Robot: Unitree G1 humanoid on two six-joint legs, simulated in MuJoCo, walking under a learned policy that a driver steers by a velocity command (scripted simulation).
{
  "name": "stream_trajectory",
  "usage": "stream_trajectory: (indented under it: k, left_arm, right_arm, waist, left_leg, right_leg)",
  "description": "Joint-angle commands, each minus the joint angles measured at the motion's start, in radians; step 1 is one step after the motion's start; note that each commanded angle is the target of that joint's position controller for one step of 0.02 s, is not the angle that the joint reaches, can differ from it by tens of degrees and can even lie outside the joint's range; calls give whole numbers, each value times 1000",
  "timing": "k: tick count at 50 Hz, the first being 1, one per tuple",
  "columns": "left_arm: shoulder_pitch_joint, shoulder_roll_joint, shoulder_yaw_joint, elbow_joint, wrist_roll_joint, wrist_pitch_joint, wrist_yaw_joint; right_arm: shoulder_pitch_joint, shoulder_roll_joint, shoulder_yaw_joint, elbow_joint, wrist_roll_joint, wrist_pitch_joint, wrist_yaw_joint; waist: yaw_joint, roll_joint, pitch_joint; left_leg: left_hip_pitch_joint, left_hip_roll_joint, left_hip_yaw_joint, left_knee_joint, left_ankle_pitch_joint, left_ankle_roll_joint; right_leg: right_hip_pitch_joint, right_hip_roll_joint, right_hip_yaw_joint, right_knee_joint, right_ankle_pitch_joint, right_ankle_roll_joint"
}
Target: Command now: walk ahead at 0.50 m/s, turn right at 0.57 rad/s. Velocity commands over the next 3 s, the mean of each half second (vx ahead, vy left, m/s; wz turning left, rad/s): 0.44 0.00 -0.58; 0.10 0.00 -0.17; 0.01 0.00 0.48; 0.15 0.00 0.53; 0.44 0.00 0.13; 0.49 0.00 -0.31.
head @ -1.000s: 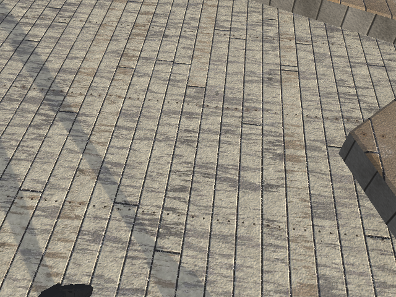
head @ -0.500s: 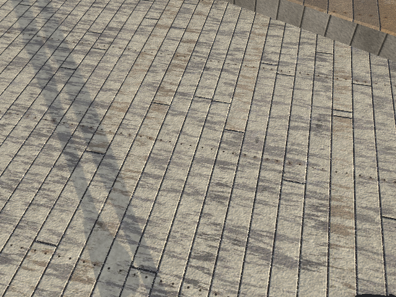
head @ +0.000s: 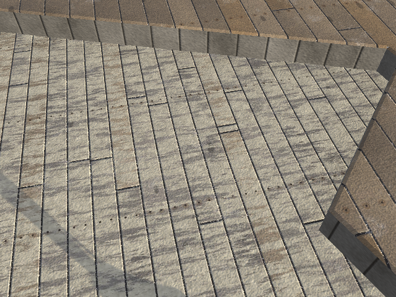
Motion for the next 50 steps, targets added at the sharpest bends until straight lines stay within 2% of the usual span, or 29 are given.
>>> stream_trajectory:
  k: [1,3,5,7,8,9,10,11,12,13,14,15,17,20,22,26,30,31,32,33,34,35,37,40,44,47,48,49,50]
  left_arm:
    - [-80,15,-7,-93,1,-10,-22]
    - [-119,28,-3,-120,0,-6,-31]
    - [-110,53,8,-136,4,-2,-36]
    - [55,110,43,-105,4,5,-31]
    - [235,174,80,-52,0,12,-15]
    - [312,280,105,-35,-8,21,7]
    - [270,309,94,-83,-4,0,-2]
    - [263,212,65,-82,1,-18,-13]
    - [231,180,54,-75,5,-32,-13]
    - [162,156,46,-80,6,-37,-12]
    - [107,124,34,-94,13,-39,-8]
    - [84,120,30,-106,25,-40,-4]
    - [78,127,32,-107,21,-45,6]
    - [109,164,44,-88,16,-35,33]
    - [132,165,47,-75,8,-18,45]
    - [177,158,47,-51,4,8,59]
    - [108,126,40,-77,7,20,72]
    - [111,85,26,-94,14,17,69]
    - [206,21,5,-104,35,17,66]
    - [363,69,6,-93,13,16,61]
    - [367,154,26,-44,9,29,64]
    - [266,174,33,-43,10,46,68]
    - [192,125,22,-45,25,73,77]
    - [161,46,-4,-43,36,61,70]
    - [137,78,5,-24,24,46,69]
    - [128,93,13,-19,33,36,62]
    - [137,127,21,-27,44,32,65]
    - [135,176,38,-10,52,36,65]
    - [111,158,36,-25,59,33,65]
  right_arm:
    - [-57,-171,-36,-64,12,-7,-7]
    - [-34,-188,-43,-51,24,6,-6]
    - [-35,-215,-51,-48,33,21,-9]
    - [-52,-236,-57,-54,42,37,-13]
    - [-43,-209,-45,-60,34,39,-17]
    - [6,-103,-11,-95,-12,31,-13]
    - [20,-61,15,-140,-6,-7,-2]
    - [-107,-162,-9,-159,37,-33,10]
    - [-145,-162,-7,-178,51,-48,13]
    - [-140,-149,-5,-163,28,-53,3]
    - [-125,-156,-13,-151,6,-46,-4]
    - [-108,-157,-15,-150,2,-34,-1]
    - [-105,-136,-14,-153,-9,-15,0]
    - [-187,-96,0,-183,-21,-1,-5]
    - [-245,-69,12,-199,-16,0,1]
    - [-318,-91,7,-233,-1,10,16]
    - [-221,-141,-16,-215,-11,-6,17]
    - [-169,-171,-23,-213,-27,-12,9]
    - [-132,-215,-24,-223,-46,-6,-3]
    - [-87,-214,-29,-198,-38,15,4]
    - [-143,-140,-10,-227,-12,22,10]
    - [-177,-90,7,-237,-9,33,12]
    - [-249,-41,36,-226,-15,49,21]
    - [-256,-102,14,-208,-11,69,21]
    - [-213,-173,-13,-212,10,84,9]
    - [-213,-157,-11,-217,28,100,-5]
    - [-203,-139,-7,-218,26,98,-7]
    - [-209,-109,-4,-242,25,93,-6]
    - [-216,-116,-5,-241,23,88,-4]
  waist:
    - [10,85,37]
    - [8,88,50]
    - [35,107,27]
    - [143,122,-75]
    - [227,86,-168]
    - [197,-144,-236]
    - [142,-226,-402]
    - [202,-78,-334]
    - [179,-58,-205]
    - [130,29,-139]
    - [91,30,-102]
    - [66,-7,-94]
    - [52,2,-80]
    - [63,11,-56]
    - [88,-22,-72]
    - [114,-59,-87]
    - [47,-83,-113]
    - [33,-26,-190]
    - [73,187,-300]
    - [123,381,-416]
    - [112,221,-352]
    - [86,147,-260]
    - [107,116,-149]
    - [107,208,-97]
    - [87,201,-150]
    - [109,179,-122]
    - [110,131,-126]
    - [83,-64,-92]
    - [98,-149,-64]
  left_leg:
    - [-30,279,-62,-98,296,153]
    - [39,301,-43,-64,338,137]
    - [88,309,-13,30,568,117]
    - [70,282,32,293,844,87]
    - [-68,240,53,536,770,50]
    - [-433,143,57,897,124,-8]
    - [-699,-29,-177,1136,-395,-33]
    - [-808,28,-282,1172,-323,-13]
    - [-832,67,-265,1110,-231,11]
    - [-769,110,-269,1018,-156,12]
    - [-697,136,-273,940,-105,7]
    - [-635,145,-279,912,-79,-2]
    - [-597,132,-259,834,-49,-35]
    - [-571,80,-227,638,83,-76]
    - [-500,31,-215,479,220,-78]
    - [-441,-23,-251,322,299,-64]
    - [-338,-5,-274,184,284,-11]
    - [-170,86,-324,167,475,36]
    - [110,310,-532,236,919,132]
    - [226,486,-866,199,803,319]
    - [138,430,-843,167,574,310]
    - [51,351,-696,161,435,260]
    - [-157,247,-570,104,227,210]
    - [-275,139,-464,69,234,185]
    - [-209,183,-564,77,138,212]
    - [-330,140,-567,84,-53,148]
    - [-412,107,-533,135,-114,108]
    - [-488,4,-377,239,-183,55]
    - [-518,-61,-280,395,-196,21]
  right_leg:
    - [37,4,-36,-108,66,-18]
    - [28,15,-55,-150,15,-42]
    - [87,59,-99,-171,-83,-77]
    - [325,146,-158,-209,-137,-128]
    - [601,179,-135,-246,-98,-167]
    - [906,-46,247,-278,-133,-268]
    - [1076,-223,802,-476,-363,-440]
    - [1040,-210,734,-543,-384,-376]
    - [914,-175,588,-541,-319,-335]
    - [768,-129,478,-537,-207,-297]
    - [657,-95,396,-549,-94,-278]
    - [581,-81,372,-567,-13,-283]
    - [509,-58,305,-579,169,-291]
    - [437,3,185,-536,420,-252]
    - [410,50,147,-502,403,-205]
    - [453,33,244,-435,252,-160]
    - [529,44,352,-248,194,-118]
    - [483,109,314,-100,102,-80]
    - [288,220,208,153,-455,-22]
    - [140,252,159,374,-702,22]
    - [116,194,195,472,-626,58]
    - [101,177,164,501,-563,79]
    - [167,122,133,360,-495,93]
    - [332,129,13,16,-475,97]
    - [406,148,25,-195,-299,64]
    - [537,133,21,-364,-169,1]
    - [604,44,85,-386,-165,-39]
    - [565,-34,172,-422,-241,-104]
    - [534,-134,275,-500,-172,-169]
Next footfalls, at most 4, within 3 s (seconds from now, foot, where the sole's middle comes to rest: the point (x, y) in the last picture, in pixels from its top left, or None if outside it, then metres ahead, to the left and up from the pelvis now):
0.16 right None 0.26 -0.14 -0.78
0.62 left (204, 276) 0.54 -0.03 -0.78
0.94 right None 0.39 -0.22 -0.78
1.30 left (188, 292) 0.49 0.03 -0.78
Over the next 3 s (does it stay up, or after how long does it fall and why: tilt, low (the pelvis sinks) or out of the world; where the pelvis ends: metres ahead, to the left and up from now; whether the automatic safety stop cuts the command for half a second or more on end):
stays up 0.97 0.09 0.00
